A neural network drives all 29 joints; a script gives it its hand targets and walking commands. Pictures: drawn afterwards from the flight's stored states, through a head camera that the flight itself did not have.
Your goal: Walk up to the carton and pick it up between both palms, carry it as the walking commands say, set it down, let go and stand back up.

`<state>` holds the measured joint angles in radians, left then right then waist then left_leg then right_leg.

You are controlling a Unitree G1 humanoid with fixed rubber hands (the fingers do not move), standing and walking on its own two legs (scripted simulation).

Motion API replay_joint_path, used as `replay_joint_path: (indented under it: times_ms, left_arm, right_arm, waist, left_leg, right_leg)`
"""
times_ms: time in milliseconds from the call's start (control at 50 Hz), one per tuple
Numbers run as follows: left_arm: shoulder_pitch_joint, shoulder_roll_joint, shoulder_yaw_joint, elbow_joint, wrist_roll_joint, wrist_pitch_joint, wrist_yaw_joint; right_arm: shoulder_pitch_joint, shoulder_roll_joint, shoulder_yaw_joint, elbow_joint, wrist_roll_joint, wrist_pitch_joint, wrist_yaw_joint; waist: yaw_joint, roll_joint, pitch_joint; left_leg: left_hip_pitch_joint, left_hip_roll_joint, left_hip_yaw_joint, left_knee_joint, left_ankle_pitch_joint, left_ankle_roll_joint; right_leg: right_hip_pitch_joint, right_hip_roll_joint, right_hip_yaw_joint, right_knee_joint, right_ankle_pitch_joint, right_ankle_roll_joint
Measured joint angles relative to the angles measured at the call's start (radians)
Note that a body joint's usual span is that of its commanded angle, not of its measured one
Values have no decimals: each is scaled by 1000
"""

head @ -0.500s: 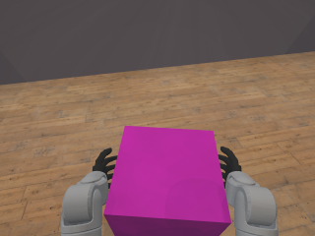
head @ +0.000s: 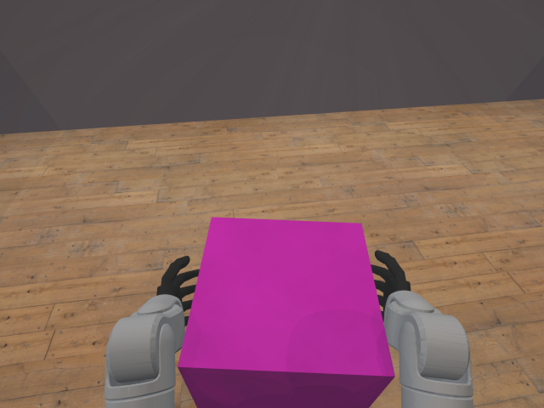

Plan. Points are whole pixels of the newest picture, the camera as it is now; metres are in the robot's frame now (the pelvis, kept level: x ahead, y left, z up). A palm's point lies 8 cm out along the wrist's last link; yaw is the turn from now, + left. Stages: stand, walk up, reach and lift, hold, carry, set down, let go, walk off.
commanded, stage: carry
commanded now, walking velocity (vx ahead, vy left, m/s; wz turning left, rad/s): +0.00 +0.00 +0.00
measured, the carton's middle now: (281, 329) +0.26 +0.01 +0.03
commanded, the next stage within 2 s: hold in 1.20 s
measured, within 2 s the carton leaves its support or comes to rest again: neither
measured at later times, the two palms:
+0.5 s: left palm (196, 304) +0.27 +0.13 +0.08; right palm (416, 307) +0.27 -0.17 +0.08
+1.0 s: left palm (204, 304) +0.28 +0.12 +0.07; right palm (417, 305) +0.28 -0.18 +0.07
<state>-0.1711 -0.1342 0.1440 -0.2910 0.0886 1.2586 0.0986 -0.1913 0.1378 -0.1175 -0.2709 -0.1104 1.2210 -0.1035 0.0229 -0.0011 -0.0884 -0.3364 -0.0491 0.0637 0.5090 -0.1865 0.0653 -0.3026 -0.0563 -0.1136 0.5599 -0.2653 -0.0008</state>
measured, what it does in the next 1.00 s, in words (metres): stands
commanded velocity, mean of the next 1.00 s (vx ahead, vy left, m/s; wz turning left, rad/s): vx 0.00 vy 0.00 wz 0.00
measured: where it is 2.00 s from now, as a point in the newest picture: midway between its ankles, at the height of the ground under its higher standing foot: outside the picture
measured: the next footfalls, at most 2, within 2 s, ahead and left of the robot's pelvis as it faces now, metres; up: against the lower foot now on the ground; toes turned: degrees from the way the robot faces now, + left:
none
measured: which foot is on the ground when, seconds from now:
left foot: down 0.00-1.00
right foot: down 0.00-1.00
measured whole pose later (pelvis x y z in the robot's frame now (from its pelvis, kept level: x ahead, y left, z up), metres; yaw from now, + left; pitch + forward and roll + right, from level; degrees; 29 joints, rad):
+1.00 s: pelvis +0.01 -0.03 +0.00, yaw +1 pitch +1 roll +1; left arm -0.18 -0.14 0.14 -0.12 0.12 1.09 0.07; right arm -0.18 0.14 -0.14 -0.13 -0.13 1.07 -0.08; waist 0.00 -0.01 -0.10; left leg -0.35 -0.02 0.04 0.55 -0.22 0.02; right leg -0.31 -0.03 -0.14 0.59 -0.30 -0.05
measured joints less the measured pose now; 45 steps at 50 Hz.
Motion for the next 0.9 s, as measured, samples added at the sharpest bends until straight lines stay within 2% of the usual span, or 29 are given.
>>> replay_joint_path:
  times_ms: [400,900]
  left_arm:
    - [-13,-2,-3,58,11,-52,-8]
    - [-5,-1,-3,137,26,-135,-26]
  right_arm:
    - [6,-1,-14,39,-3,-52,6]
    - [13,-2,-18,108,-18,-124,18]
  waist:
    - [-28,-2,2]
    - [-24,-7,-10]
  left_leg:
    - [-11,16,-12,18,-9,-25]
    - [-8,29,-28,36,-27,-44]
  right_leg:
    - [-11,15,-12,22,-18,-27]
    - [-1,28,-27,31,-38,-46]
